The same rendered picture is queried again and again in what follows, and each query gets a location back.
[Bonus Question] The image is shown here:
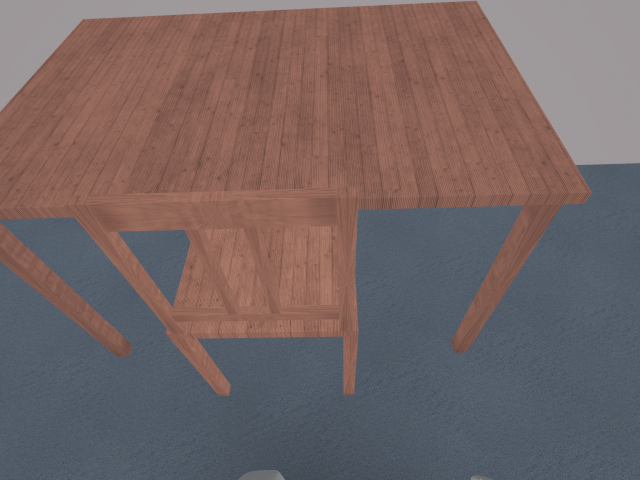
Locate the table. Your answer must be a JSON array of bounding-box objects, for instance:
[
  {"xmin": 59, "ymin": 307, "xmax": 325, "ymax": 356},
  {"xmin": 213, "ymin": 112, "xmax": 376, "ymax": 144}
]
[{"xmin": 0, "ymin": 1, "xmax": 592, "ymax": 357}]

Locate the chair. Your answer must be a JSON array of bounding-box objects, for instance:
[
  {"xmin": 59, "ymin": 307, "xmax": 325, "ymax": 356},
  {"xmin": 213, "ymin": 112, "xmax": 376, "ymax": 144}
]
[{"xmin": 65, "ymin": 187, "xmax": 359, "ymax": 396}]

